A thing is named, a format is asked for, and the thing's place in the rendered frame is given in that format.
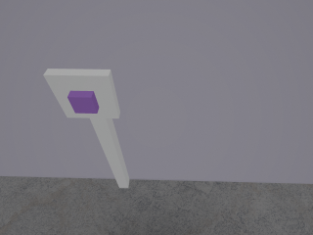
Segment button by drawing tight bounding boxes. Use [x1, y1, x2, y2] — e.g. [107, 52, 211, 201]
[67, 90, 100, 114]

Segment panel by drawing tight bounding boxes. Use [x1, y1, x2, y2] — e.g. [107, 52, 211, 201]
[43, 69, 130, 189]

